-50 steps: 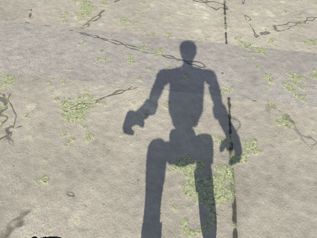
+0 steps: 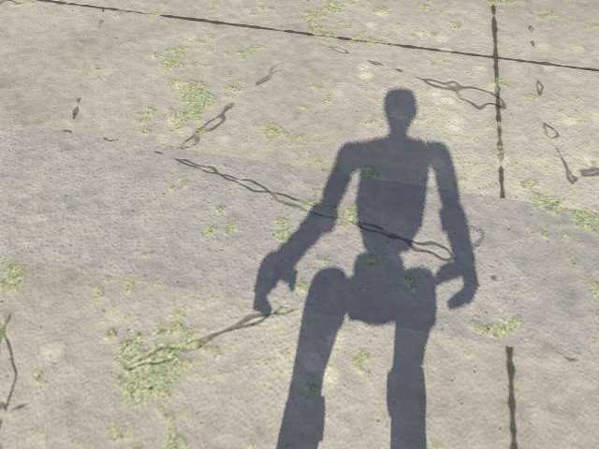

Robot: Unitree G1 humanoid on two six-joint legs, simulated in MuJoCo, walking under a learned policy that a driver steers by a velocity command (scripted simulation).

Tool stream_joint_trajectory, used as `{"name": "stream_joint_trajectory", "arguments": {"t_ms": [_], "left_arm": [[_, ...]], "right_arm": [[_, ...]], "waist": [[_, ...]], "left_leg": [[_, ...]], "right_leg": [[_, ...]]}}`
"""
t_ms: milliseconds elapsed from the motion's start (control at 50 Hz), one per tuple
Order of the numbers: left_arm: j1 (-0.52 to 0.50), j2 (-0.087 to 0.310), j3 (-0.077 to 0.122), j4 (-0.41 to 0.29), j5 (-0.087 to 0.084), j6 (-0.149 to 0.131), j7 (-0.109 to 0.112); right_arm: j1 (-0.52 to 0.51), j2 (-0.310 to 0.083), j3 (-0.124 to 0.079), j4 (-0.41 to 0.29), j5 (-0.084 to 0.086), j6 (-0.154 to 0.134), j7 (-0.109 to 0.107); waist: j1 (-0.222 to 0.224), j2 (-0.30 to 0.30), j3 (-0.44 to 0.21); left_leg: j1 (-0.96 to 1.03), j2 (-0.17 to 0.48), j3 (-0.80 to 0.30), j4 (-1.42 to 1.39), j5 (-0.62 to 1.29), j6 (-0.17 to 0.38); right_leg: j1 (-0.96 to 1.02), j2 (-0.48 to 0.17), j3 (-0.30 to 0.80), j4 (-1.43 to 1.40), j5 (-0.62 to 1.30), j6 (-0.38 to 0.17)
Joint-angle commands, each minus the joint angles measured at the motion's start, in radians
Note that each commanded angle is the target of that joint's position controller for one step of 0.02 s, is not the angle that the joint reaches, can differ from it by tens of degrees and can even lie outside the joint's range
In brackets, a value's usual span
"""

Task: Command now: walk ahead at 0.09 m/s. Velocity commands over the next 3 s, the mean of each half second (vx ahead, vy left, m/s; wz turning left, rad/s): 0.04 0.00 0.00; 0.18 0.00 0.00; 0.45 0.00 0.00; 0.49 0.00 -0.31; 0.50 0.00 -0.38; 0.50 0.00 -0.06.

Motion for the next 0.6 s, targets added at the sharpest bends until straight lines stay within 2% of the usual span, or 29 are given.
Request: {"name": "stream_joint_trajectory", "arguments": {"t_ms": [20, 40, 60, 80, 100, 120, 140, 160, 200, 300, 420, 600], "left_arm": [[0.096, 0.074, 0.022, -0.007, 0.007, 0.01, 0.003], [0.084, 0.074, 0.022, -0.007, 0.015, 0.009, 0.003], [0.07, 0.09, 0.024, -0.016, 0.024, 0.006, 0.005], [0.058, 0.139, 0.03, -0.027, 0.021, 0.002, 0.01], [0.019, 0.177, 0.041, -0.015, 0.005, 0.002, 0.01], [0.01, 0.116, 0.033, -0.009, 0.001, -0.002, 0.002], [0.007, 0.082, 0.023, 0.0, 0.008, -0.009, -0.002], [-0.004, 0.079, 0.02, 0.005, 0.011, -0.016, -0.005], [0.005, 0.081, 0.02, 0.022, 0.005, -0.029, -0.006], [0.015, 0.083, 0.019, 0.059, -0.003, -0.028, 0.0], [0.002, 0.077, 0.017, 0.092, -0.005, -0.019, 0.001], [-0.007, 0.067, 0.016, 0.136, -0.004, -0.008, 0.005]], "right_arm": [[-0.086, -0.133, -0.023, -0.049, 0.011, -0.002, -0.01], [-0.076, -0.115, -0.015, -0.038, 0.014, 0.001, -0.01], [-0.041, -0.091, -0.006, -0.018, 0.012, 0.002, -0.009], [-0.001, -0.086, -0.004, -0.008, 0.0, 0.002, -0.01], [0.069, -0.077, -0.006, 0.004, 0.004, 0.005, -0.013], [0.028, -0.096, -0.006, 0.01, 0.0, 0.013, -0.022], [0.002, -0.111, -0.012, 0.008, 0.007, 0.021, -0.028], [0.0, -0.104, -0.011, 0.015, 0.011, 0.029, -0.034], [0.012, -0.11, -0.013, 0.031, 0.008, 0.034, -0.037], [-0.001, -0.107, -0.016, 0.065, 0.02, 0.033, -0.036], [0.003, -0.11, -0.018, 0.109, 0.022, 0.046, -0.042], [0.003, -0.116, -0.015, 0.158, 0.022, 0.05, -0.049]], "waist": [[0.057, 0.135, -0.111], [0.059, 0.122, -0.085], [0.053, 0.091, -0.058], [0.017, 0.016, -0.038], [-0.046, -0.111, -0.033], [-0.01, -0.097, -0.02], [-0.003, -0.078, -0.013], [-0.004, -0.07, -0.015], [0.0, -0.051, -0.042], [0.015, 0.004, -0.076], [0.013, 0.036, -0.068], [0.012, 0.037, -0.041]], "left_leg": [[-0.086, 0.232, -0.159, -0.144, -0.058, 0.13], [-0.101, 0.205, -0.16, -0.134, -0.171, 0.097], [-0.112, 0.174, -0.156, -0.114, -0.247, 0.051], [-0.12, 0.12, -0.126, -0.054, -0.284, 0.009], [-0.074, 0.06, -0.065, -0.048, -0.243, -0.019], [0.019, 0.055, -0.043, -0.019, -0.177, -0.037], [0.049, 0.062, -0.044, -0.005, -0.138, -0.033], [0.063, 0.071, -0.051, 0.002, -0.104, -0.026], [0.071, 0.078, -0.058, 0.005, -0.037, -0.021], [0.1, 0.084, -0.055, 0.025, 0.087, -0.025], [0.124, 0.087, -0.052, 0.03, 0.124, -0.03], [0.122, 0.091, -0.052, 0.017, 0.092, -0.034]], "right_leg": [[0.273, 0.015, -0.028, -0.132, 0.111, -0.023], [0.302, 0.018, -0.029, -0.201, 0.137, -0.036], [0.325, -0.017, 0.012, -0.27, 0.202, -0.052], [0.326, -0.077, 0.067, -0.294, 0.291, -0.077], [0.248, -0.076, 0.069, -0.293, 0.133, -0.106], [0.156, -0.042, 0.058, -0.328, -0.016, -0.096], [0.129, -0.026, 0.046, -0.34, -0.032, -0.075], [0.136, -0.015, 0.034, -0.333, 0.027, -0.059], [0.192, -0.006, 0.02, -0.301, 0.146, -0.052], [0.258, 0.005, 0.003, -0.26, 0.294, -0.063], [0.267, 0.017, -0.01, -0.259, 0.315, -0.067], [0.27, 0.032, -0.024, -0.277, 0.266, -0.062]]}}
